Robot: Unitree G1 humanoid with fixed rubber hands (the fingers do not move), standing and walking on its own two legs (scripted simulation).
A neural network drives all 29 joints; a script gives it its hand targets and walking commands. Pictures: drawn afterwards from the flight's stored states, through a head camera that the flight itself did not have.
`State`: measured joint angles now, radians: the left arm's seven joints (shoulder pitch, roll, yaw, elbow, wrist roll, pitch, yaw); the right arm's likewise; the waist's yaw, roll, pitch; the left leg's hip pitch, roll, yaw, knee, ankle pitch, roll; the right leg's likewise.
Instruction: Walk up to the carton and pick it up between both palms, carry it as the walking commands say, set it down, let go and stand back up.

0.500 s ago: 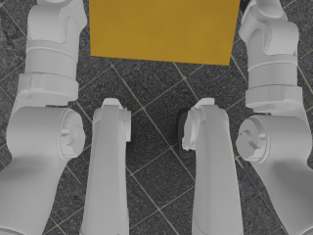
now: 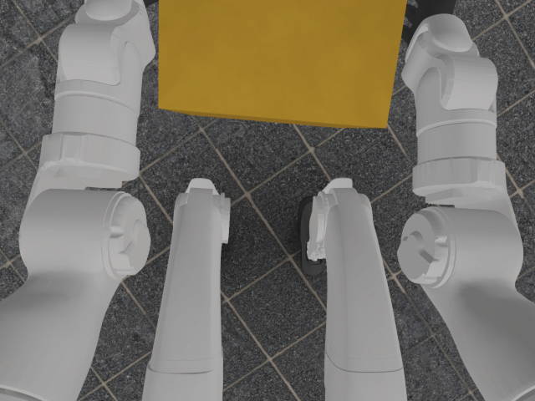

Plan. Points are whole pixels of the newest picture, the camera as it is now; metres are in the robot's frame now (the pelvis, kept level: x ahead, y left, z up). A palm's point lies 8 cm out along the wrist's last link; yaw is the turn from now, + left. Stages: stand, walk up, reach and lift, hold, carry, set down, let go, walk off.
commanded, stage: reach and lift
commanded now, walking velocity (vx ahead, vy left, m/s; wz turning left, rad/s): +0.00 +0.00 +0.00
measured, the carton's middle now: (277, 14) +0.57 -0.01 -0.12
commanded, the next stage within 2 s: none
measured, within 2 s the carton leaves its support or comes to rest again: neither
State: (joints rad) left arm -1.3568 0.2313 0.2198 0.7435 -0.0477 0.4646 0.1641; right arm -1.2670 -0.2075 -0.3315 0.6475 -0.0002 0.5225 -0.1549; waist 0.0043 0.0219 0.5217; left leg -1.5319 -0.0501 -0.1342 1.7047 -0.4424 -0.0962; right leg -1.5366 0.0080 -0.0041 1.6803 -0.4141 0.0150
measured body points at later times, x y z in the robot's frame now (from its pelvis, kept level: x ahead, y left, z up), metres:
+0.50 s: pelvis +0.01 +0.00 +0.06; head +0.27 +0.00 +0.41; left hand +0.54 +0.16 +0.02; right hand +0.52 -0.17 +0.01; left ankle +0.17 +0.15 -0.49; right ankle +0.17 -0.12 -0.49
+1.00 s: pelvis +0.02 +0.00 +0.13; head +0.25 +0.01 +0.51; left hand +0.51 +0.17 +0.10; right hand +0.50 -0.16 +0.08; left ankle +0.17 +0.15 -0.49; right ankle +0.17 -0.12 -0.49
